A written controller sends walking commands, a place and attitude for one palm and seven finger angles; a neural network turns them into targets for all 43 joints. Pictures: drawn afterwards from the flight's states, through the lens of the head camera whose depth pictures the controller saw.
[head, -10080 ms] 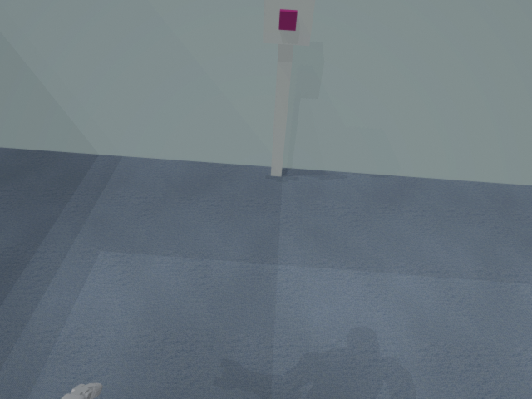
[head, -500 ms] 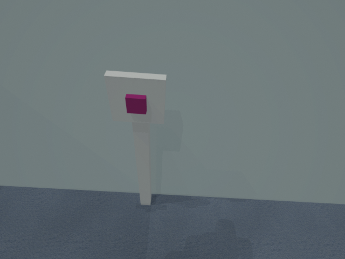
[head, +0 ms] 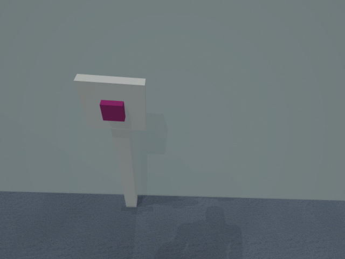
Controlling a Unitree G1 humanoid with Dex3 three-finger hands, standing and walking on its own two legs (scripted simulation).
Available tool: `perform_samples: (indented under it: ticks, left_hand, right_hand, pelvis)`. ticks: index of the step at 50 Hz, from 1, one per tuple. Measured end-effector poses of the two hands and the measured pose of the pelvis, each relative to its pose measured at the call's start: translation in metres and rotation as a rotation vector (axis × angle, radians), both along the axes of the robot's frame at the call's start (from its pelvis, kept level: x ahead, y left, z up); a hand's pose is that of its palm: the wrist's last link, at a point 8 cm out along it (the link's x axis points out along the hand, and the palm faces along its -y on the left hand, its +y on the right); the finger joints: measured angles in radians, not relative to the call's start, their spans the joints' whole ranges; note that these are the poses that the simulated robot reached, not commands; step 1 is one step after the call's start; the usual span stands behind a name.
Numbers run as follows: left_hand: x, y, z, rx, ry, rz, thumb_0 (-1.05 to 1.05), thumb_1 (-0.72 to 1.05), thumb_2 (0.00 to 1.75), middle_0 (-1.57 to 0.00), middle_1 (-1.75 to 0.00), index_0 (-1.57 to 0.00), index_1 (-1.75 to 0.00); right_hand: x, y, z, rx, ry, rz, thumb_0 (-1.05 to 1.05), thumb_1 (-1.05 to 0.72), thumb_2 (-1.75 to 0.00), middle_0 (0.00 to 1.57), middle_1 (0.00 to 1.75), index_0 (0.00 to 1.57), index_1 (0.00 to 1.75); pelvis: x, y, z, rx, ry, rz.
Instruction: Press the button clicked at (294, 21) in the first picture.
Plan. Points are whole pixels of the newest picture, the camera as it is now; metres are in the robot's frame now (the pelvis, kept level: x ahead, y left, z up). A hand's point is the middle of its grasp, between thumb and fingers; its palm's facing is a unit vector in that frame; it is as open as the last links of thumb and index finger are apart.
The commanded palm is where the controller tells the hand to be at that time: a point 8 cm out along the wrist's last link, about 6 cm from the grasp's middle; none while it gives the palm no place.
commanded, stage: come to a stop and stand still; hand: left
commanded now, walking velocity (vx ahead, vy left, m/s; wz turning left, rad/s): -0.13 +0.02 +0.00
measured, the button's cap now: (113, 110) +0.49 +0.19 +0.05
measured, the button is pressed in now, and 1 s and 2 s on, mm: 0 0 0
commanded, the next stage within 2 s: look again from close up in 0.78 s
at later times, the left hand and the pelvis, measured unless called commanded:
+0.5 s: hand out of the picture +0.05 +0.17 -0.18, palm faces +0.04 -0.97 -0.22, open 7.3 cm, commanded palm none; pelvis +0.00 -0.01 -0.01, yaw +1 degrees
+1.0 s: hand out of the picture +0.00 +0.16 -0.17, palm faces +0.05 -0.98 -0.20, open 7.4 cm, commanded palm none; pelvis +0.01 -0.02 +0.00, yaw +2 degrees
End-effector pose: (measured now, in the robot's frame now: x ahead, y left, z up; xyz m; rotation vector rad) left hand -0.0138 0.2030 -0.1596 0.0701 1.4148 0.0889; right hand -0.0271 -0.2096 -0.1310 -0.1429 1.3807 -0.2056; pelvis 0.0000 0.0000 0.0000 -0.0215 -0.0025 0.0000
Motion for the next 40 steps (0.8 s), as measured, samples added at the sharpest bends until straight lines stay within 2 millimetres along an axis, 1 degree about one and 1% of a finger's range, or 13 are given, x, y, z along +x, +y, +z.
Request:
perform_samples:
  ticks: [2, 4, 7, 12, 18, 21, 25, 28, 32, 36, 40]
  left_hand:
    - [0.017, 0.006, 0.004, 0.044, -0.023, -0.007, 0.03, 0.94, 0.9, -0.2, -0.3, -0.2, -0.3]
    - [0.031, 0.01, 0.003, 0.079, -0.063, -0.004, 0.04, 0.94, 0.9, -0.2, -0.3, -0.2, -0.3]
    - [0.046, 0.009, 0.005, 0.114, -0.088, -0.004, 0.03, 0.94, 0.9, -0.2, -0.3, -0.2, -0.3]
    - [0.062, 0.002, 0.01, 0.12, -0.124, 0.002, 0.02, 0.93, 0.9, -0.2, -0.3, -0.2, -0.3]
    - [0.069, 0.006, 0.009, 0.115, -0.167, 0.023, 0.01, 0.93, 0.9, -0.2, -0.3, -0.2, -0.3]
    - [0.066, 0.009, 0.009, 0.116, -0.176, 0.026, 0.01, 0.93, 0.9, -0.2, -0.3, -0.2, -0.3]
    - [0.052, 0.018, 0.007, 0.128, -0.155, -0.007, 0.01, 0.92, 0.9, -0.2, -0.3, -0.2, -0.3]
    - [0.043, 0.027, 0.009, 0.136, -0.139, -0.006, 0.01, 0.92, 0.9, -0.2, -0.3, -0.2, -0.3]
    - [0.031, 0.035, 0.015, 0.154, -0.134, 0.006, 0.01, 0.91, 0.9, -0.2, -0.3, -0.2, -0.3]
    - [0.017, 0.036, 0.019, 0.162, -0.105, 0.016, 0.01, 0.91, 0.9, -0.2, -0.3, -0.2, -0.3]
    - [0.006, 0.03, 0.02, 0.154, -0.064, 0.021, 0.01, 0.91, 0.9, -0.2, -0.3, -0.2, -0.3]
  right_hand:
    - [-0.004, -0.001, -0.004, 0.022, 0.034, -0.006, 0.0, -0.91, -0.9, 0.2, 0.3, 0.2, 0.3]
    - [-0.005, -0.004, -0.012, 0.046, 0.062, -0.012, 0.0, -0.91, -0.9, 0.2, 0.3, 0.2, 0.3]
    - [-0.002, -0.008, -0.022, 0.08, 0.087, -0.022, 0.0, -0.91, -0.9, 0.2, 0.3, 0.2, 0.3]
    - [0.014, -0.015, -0.025, 0.091, 0.068, -0.014, 0.0, -0.91, -0.9, 0.2, 0.3, 0.2, 0.3]
    - [0.033, -0.022, -0.022, 0.058, 0.015, 0.026, 0.0, -0.91, -0.9, 0.2, 0.3, 0.2, 0.3]
    - [0.039, -0.027, -0.019, 0.038, -0.012, 0.042, 0.01, -0.91, -0.9, 0.2, 0.3, 0.2, 0.3]
    - [0.055, -0.031, -0.017, 0.017, -0.106, 0.051, 0.01, -0.91, -0.9, 0.2, 0.3, 0.2, 0.3]
    - [0.065, -0.029, -0.015, 0.013, -0.163, 0.068, 0.01, -0.91, -0.9, 0.2, 0.3, 0.2, 0.3]
    - [0.075, -0.025, -0.014, 0.024, -0.19, 0.095, 0.0, -0.91, -0.9, 0.2, 0.3, 0.2, 0.3]
    - [0.08, -0.026, -0.013, 0.03, -0.191, 0.111, 0.0, -0.92, -0.9, 0.2, 0.3, 0.2, 0.3]
    - [0.078, -0.029, -0.013, 0.035, -0.17, 0.115, 0.0, -0.92, -0.9, 0.2, 0.3, 0.2, 0.3]
  pelvis:
    - [0.004, -0.006, 0.0, 0.001, -0.005, 0.004]
    - [0.009, -0.014, -0.005, 0.02, -0.012, 0.007]
    - [0.014, -0.022, -0.01, 0.027, -0.019, 0.008]
    - [0.015, -0.026, -0.009, 0.028, -0.014, 0.026]
    - [0.008, -0.022, -0.01, 0.031, -0.014, 0.026]
    - [0.005, -0.019, -0.01, 0.025, -0.017, 0.022]
    - [0.0, -0.011, -0.013, 0.032, -0.031, 0.02]
    - [0.0, -0.006, -0.012, 0.029, -0.041, 0.022]
    - [0.0, -0.004, -0.01, 0.029, -0.046, 0.021]
    - [0.002, -0.005, -0.007, 0.032, -0.043, 0.021]
    - [0.004, -0.008, -0.005, 0.033, -0.039, 0.022]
